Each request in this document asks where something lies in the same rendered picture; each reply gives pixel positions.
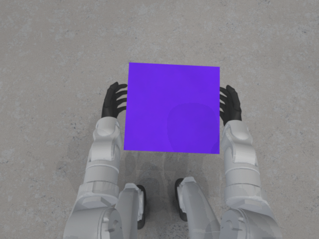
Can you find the robot right shin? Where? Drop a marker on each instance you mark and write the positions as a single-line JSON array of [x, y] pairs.
[[187, 179]]

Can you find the robot right forearm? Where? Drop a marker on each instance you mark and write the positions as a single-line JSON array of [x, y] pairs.
[[243, 185]]

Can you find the robot right thigh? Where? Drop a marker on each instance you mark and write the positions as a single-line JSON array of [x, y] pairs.
[[202, 221]]

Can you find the robot left forearm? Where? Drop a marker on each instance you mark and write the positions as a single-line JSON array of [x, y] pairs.
[[99, 188]]

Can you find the right robot upper arm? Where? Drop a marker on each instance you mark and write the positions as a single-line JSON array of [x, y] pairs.
[[239, 223]]

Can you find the carton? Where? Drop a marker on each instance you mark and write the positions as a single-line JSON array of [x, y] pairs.
[[173, 108]]

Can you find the left robot upper arm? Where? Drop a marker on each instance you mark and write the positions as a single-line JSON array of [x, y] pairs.
[[94, 223]]

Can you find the left robot hand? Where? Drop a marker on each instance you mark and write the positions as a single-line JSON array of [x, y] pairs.
[[111, 103]]

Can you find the right robot hand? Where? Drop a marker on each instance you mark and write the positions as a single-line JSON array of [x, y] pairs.
[[231, 108]]

